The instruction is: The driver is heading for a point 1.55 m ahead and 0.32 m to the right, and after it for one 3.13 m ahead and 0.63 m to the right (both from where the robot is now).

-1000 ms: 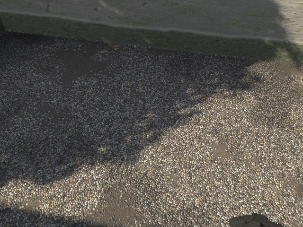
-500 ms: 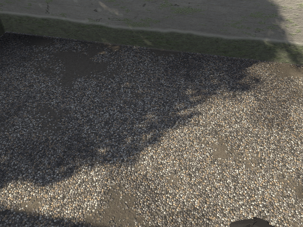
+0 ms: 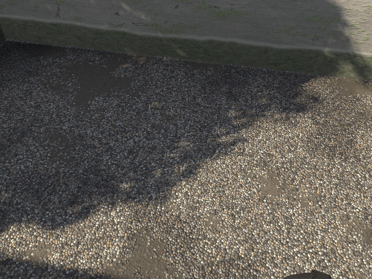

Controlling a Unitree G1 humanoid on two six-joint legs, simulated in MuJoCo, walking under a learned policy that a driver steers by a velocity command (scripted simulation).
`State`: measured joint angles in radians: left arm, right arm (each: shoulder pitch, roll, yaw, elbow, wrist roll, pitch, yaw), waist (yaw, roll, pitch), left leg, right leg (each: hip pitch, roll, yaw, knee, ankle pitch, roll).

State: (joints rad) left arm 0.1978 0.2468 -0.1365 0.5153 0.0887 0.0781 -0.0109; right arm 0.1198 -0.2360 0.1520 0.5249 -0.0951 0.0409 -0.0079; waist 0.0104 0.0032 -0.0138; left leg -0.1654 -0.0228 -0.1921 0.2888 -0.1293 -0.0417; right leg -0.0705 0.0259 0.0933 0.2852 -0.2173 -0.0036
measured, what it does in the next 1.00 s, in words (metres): stands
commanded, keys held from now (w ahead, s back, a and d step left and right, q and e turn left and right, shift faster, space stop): w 0.90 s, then no key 0.10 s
